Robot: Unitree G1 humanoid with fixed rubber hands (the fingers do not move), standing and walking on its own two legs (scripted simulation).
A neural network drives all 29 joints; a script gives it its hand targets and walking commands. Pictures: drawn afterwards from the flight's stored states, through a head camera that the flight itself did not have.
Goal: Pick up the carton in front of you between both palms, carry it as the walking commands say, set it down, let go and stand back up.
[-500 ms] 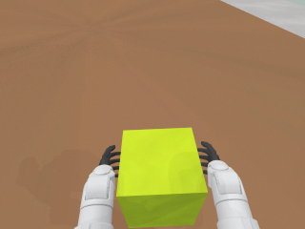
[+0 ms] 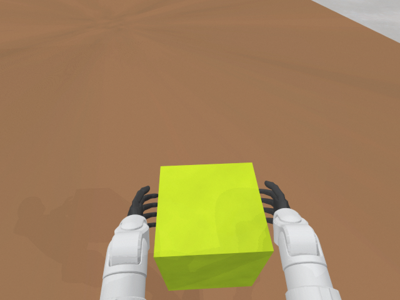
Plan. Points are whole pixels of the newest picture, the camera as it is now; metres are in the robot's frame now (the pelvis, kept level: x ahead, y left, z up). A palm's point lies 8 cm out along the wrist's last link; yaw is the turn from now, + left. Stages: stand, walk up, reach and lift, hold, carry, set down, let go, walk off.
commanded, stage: hold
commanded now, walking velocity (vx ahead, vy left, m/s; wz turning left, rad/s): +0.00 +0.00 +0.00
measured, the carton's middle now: (208, 229) +0.30 +0.00 -0.06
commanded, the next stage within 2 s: set down in 0.26 s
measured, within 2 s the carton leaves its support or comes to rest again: neither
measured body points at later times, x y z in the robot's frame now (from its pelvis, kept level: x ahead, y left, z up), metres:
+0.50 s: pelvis -0.02 +0.02 -0.01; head -0.05 +0.04 +0.44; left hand +0.32 +0.14 +0.02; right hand +0.29 -0.15 +0.02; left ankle +0.06 +0.12 -0.74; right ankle +0.00 -0.10 -0.74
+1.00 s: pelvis -0.03 +0.01 -0.10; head +0.18 +0.01 +0.30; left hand +0.37 +0.15 -0.18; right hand +0.36 -0.15 -0.18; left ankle +0.06 +0.12 -0.74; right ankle +0.00 -0.11 -0.74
